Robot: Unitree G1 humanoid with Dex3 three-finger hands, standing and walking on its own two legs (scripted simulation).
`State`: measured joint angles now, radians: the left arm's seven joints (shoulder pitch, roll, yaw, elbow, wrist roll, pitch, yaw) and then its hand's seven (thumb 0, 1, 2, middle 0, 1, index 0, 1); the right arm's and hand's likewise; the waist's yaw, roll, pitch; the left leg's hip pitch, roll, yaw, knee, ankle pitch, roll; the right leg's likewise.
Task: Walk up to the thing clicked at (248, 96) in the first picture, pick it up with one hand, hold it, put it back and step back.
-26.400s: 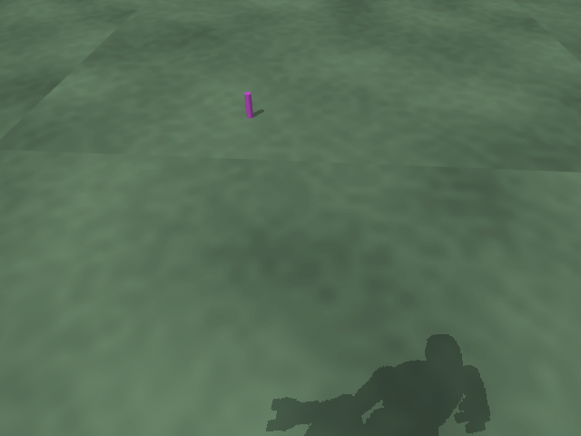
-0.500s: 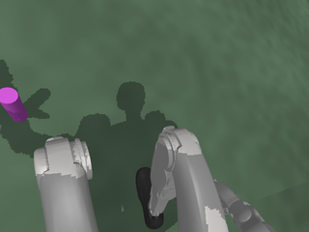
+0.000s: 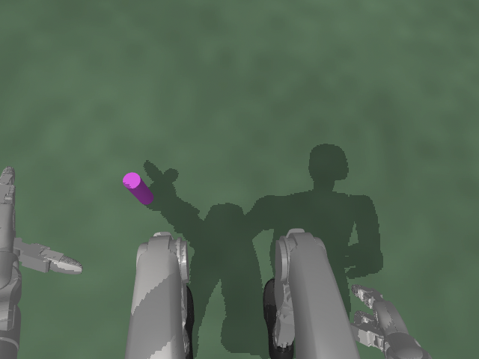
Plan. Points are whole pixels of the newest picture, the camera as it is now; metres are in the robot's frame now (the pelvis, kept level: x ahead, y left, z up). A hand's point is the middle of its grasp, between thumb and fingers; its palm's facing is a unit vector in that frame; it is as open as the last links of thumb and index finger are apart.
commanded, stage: home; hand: left
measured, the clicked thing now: (139, 190) +0.47 +0.25 -0.36
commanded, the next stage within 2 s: none
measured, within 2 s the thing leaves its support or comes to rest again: neither
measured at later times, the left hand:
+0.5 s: hand out of the picture +0.27 +0.24 +0.13, palm faces +0.20 -0.91 -0.36, open 17.6 cm
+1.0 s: hand out of the picture +0.24 +0.21 +0.23, palm faces +0.19 -0.94 -0.30, open 17.7 cm
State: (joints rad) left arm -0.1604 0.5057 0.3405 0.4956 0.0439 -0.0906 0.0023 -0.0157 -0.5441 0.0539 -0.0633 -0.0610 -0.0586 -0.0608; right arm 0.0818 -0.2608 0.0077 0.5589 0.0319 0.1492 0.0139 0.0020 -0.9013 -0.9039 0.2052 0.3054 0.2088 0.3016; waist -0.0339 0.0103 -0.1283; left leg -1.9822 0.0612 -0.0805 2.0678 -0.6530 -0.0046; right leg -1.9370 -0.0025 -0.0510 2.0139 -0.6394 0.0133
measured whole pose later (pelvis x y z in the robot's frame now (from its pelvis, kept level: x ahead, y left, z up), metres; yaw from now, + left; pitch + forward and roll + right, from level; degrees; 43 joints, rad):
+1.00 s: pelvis +0.09 +0.01 +0.28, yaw +5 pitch +8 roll -2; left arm 0.48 0.21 -0.01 -0.02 -0.01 0.28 0.15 -0.01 -0.59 0.02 -0.05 -0.05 -0.05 -0.05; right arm 0.27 -0.20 0.04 0.47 0.02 -0.09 -0.18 0.01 -0.90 -0.90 0.21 0.31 0.21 0.30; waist -0.02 0.04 -0.12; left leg -0.65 0.05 -0.02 0.99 -0.48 -0.01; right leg -0.60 -0.02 -0.05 0.92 -0.47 0.02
